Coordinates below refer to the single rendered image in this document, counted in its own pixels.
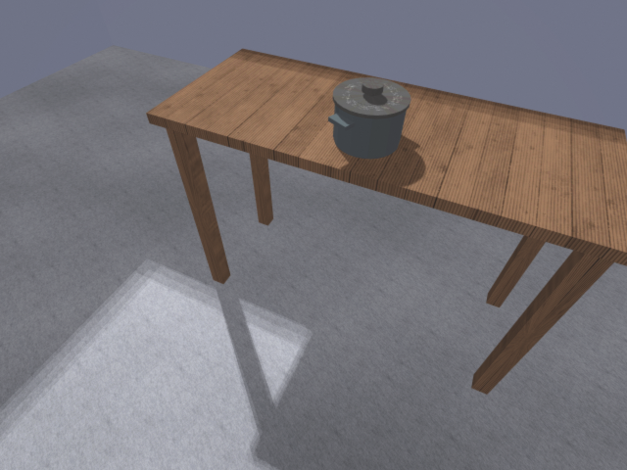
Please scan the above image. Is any table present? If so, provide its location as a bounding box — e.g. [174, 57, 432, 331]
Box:
[146, 49, 627, 395]

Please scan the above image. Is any pot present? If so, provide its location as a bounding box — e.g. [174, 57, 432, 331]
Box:
[328, 105, 406, 159]

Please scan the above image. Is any lid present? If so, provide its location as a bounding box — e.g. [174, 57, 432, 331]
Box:
[333, 77, 411, 119]

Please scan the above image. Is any knob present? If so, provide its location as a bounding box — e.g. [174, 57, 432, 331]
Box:
[362, 78, 384, 96]

